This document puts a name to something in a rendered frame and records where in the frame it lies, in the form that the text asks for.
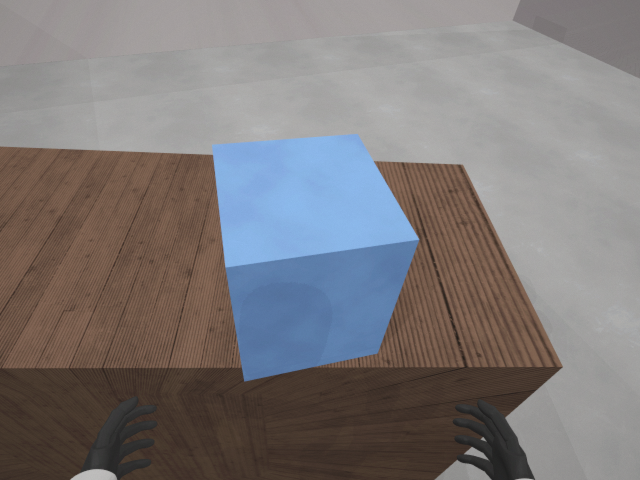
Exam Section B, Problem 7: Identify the pedestal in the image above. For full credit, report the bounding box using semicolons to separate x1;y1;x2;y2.
0;147;563;480

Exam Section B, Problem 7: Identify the robot left hand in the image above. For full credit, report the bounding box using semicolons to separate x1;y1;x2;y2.
80;396;157;480

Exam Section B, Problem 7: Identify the carton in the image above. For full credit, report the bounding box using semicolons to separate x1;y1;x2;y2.
212;134;419;382

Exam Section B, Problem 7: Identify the robot right hand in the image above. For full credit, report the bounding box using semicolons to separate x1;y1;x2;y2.
453;399;535;480

